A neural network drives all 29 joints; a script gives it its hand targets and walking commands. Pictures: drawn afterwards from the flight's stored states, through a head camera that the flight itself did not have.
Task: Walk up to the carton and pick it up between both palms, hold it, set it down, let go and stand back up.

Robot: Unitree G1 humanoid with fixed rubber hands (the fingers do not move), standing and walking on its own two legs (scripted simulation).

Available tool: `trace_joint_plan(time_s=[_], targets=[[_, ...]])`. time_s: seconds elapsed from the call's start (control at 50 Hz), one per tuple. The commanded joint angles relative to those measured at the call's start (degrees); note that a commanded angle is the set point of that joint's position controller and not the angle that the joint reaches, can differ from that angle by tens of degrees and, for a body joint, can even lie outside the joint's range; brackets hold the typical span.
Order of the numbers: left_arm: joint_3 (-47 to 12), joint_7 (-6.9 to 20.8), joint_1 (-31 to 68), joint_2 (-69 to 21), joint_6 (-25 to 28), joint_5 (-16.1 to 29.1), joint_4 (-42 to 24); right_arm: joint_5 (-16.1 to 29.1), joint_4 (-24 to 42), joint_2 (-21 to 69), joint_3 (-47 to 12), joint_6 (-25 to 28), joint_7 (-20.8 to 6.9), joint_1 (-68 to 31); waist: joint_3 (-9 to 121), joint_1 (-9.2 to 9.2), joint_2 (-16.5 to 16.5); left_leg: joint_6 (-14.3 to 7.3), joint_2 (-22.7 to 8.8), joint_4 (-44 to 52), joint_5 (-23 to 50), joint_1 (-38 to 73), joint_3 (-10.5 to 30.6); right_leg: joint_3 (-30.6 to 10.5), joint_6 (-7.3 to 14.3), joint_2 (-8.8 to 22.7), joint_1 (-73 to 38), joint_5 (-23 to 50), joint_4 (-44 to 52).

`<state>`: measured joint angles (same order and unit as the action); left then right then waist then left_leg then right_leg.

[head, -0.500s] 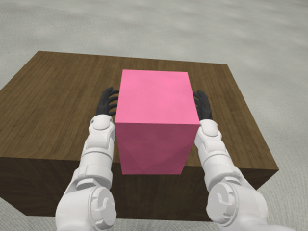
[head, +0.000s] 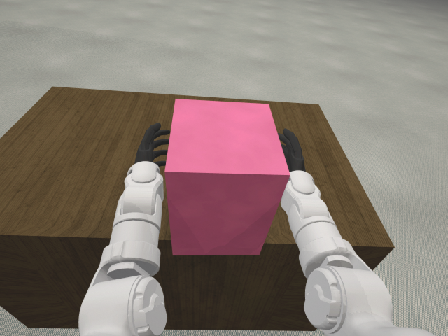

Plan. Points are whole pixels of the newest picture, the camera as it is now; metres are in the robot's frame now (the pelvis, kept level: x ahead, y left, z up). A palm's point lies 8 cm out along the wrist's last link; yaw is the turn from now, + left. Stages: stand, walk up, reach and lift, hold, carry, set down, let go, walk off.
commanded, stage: reach and lift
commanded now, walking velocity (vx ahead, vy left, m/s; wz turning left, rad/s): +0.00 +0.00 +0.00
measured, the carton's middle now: (219, 181) +0.40 +0.01 +0.09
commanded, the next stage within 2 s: hold in 1.72 s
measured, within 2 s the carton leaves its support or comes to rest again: neither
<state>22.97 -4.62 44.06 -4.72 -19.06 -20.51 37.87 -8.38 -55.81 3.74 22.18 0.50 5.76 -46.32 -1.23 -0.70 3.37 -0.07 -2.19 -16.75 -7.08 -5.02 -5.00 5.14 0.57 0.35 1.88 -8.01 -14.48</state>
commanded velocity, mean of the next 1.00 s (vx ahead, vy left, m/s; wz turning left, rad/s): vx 0.00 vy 0.00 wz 0.00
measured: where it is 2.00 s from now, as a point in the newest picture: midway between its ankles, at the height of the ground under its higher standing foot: outside the picture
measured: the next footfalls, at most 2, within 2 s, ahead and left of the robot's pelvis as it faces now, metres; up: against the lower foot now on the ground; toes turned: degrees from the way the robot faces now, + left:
none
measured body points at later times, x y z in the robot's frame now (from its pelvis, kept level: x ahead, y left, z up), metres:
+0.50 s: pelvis -0.01 +0.00 +0.00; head -0.05 +0.04 +0.44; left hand +0.39 +0.15 +0.18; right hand +0.39 -0.12 +0.18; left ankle +0.03 +0.12 -0.75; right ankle +0.00 -0.11 -0.75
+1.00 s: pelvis -0.01 +0.00 +0.00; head -0.06 +0.04 +0.44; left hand +0.38 +0.15 +0.21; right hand +0.38 -0.12 +0.19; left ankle +0.03 +0.12 -0.75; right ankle +0.00 -0.11 -0.75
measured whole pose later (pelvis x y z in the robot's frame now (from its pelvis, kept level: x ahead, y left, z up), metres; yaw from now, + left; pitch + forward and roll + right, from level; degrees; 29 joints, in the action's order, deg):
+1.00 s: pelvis -0.01 +0.00 +0.00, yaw +2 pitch -10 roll -1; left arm 19.3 -0.1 43.9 -3.7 -40.1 -24.1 16.0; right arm 6.5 -41.9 1.2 7.3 -13.3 9.9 -46.6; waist -3.5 -5.5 4.3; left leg -0.5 -1.3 -18.1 -7.1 -1.4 -3.0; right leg 5.9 0.2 0.8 -2.5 -8.3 -15.4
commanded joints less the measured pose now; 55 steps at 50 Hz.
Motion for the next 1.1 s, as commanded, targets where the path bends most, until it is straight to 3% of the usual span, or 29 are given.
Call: trace_joint_plan(time_s=[0.0, 0.38, 0.74, 0.84, 1.08], targets=[[-18.6, 8.6, 35.4, -28.0, 1.6, 4.8, -5.2, 2.1, 9.5, 26.5, -17.9, 2.2, -6.1, -39.9, 26.1, -0.53, -3.0, 1.1, 3.1, -1.0, 11.8, 10.4, 0.0, 0.3, -2.9, -2.0, -5.4, 15.6, -0.4], [-23.4, 11.0, 35.3, -28.7, -9.2, 5.5, -15.6, 12.1, 19.2, 25.4, -26.0, -4.5, -2.8, -42.0, 22.5, -3.98, -4.2, 1.1, 3.4, -1.3, 10.2, 13.8, 2.5, 1.1, -3.0, -2.7, -3.0, 9.4, 0.3], [-26.3, 12.2, 32.7, -28.3, -16.9, 5.0, -24.4, 17.6, 29.7, 25.5, -32.5, -8.5, -0.6, -42.8, 21.1, -5.37, -3.9, -0.1, 3.5, -1.2, 8.6, 13.4, 2.4, 1.4, -3.0, -3.0, -5.1, 7.5, 0.4], [-25.0, 12.8, 33.8, -27.4, -18.0, 4.4, -23.8, 16.7, 29.0, 25.0, -30.8, -9.5, -0.9, -43.2, 18.5, -5.0, -3.9, -0.6, 3.2, 0.7, 3.0, 11.6, 2.1, 1.7, -2.7, -2.7, -3.3, 2.4, 1.1], [-26.1, 13.4, 33.0, -27.0, -19.1, 5.0, -26.4, 18.8, 31.8, 25.3, -33.6, -10.5, 0.2, -43.1, 20.8, -5.82, -3.6, 0.0, 3.8, -1.3, 8.9, 13.5, 2.1, 1.6, -3.4, -3.0, -6.5, 9.4, 0.2]])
